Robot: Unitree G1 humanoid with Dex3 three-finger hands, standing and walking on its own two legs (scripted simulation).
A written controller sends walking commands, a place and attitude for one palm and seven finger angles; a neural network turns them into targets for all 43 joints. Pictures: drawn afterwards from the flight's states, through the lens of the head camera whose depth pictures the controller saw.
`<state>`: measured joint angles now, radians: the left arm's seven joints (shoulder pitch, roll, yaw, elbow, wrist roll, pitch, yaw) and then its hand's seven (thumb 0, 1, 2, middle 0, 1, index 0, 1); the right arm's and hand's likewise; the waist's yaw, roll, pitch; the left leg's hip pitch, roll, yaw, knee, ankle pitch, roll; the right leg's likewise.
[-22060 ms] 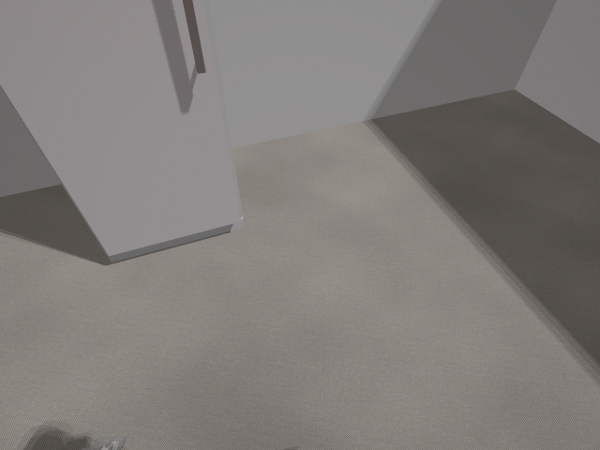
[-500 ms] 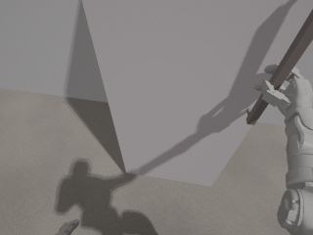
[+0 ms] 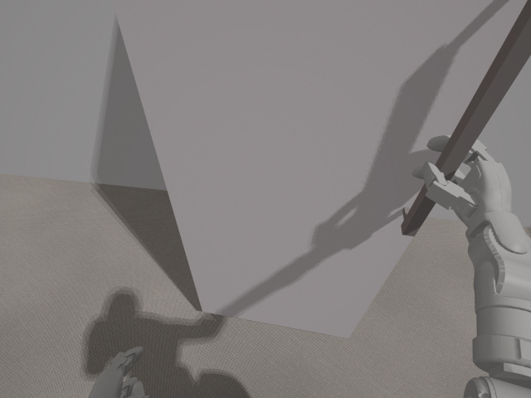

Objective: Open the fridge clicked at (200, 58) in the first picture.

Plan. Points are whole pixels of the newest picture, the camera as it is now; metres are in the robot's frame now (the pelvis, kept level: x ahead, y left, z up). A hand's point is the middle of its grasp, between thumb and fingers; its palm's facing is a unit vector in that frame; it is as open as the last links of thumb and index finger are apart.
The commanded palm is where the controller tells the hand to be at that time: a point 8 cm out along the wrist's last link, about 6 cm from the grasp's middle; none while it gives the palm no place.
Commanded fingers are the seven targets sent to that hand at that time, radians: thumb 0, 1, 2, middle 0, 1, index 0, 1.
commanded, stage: pull the door a little, standing still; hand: right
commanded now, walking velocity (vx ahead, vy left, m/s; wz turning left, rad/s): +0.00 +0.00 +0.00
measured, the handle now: (457, 134) +0.44 -0.23 +0.21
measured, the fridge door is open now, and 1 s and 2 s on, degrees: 3 30 58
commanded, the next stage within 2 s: walk backward, drawing the door open in 0.12 s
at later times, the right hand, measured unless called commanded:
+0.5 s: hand (429, 244) +0.29 -0.17 +0.15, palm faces +0.18 +0.97 -0.17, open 6.4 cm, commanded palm +0.25 -0.22 +0.16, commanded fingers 0.00 -0.90 -0.90 0.45 1.40 0.45 1.40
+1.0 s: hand (390, 329) +0.18 -0.10 +0.15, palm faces +0.30 +0.93 -0.21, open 6.9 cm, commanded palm +0.14 -0.14 +0.16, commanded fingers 0.00 -0.90 -0.90 0.45 1.40 0.45 1.40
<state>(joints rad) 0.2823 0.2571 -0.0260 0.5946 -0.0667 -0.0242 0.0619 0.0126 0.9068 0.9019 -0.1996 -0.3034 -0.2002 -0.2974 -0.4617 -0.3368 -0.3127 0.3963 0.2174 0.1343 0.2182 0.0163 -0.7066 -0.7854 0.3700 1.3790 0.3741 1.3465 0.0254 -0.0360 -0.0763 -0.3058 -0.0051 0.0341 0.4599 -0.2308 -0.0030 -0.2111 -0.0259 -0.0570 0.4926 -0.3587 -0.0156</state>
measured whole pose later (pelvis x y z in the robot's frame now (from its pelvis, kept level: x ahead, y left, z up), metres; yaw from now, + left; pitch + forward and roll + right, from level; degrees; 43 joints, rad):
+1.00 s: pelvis -0.10 +0.08 -0.01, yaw -6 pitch +0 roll -1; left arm 0.19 0.19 0.00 0.61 -0.01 -0.02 0.08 0.01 0.91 0.90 -0.20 -0.30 -0.20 -0.30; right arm 0.08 -0.23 -0.13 -0.31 0.05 0.02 -0.14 -0.06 -0.66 -0.70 0.38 1.38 0.20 1.27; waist 0.05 -0.03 0.05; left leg -0.40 -0.02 0.17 0.52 -0.14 0.11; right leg -0.35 -0.05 0.07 0.56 -0.22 0.03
